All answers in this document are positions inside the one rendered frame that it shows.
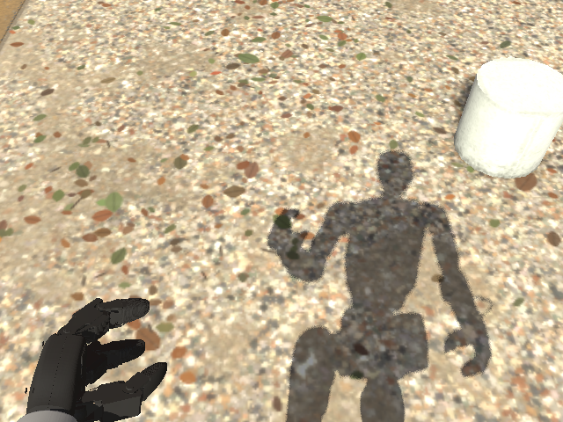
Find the robot left hand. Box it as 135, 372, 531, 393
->
25, 298, 167, 422

